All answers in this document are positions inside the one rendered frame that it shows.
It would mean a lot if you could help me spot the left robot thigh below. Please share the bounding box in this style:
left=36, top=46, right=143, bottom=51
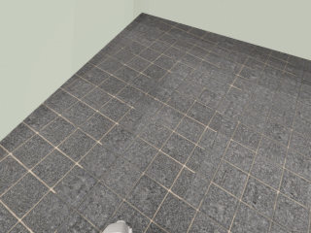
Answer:
left=102, top=222, right=132, bottom=233

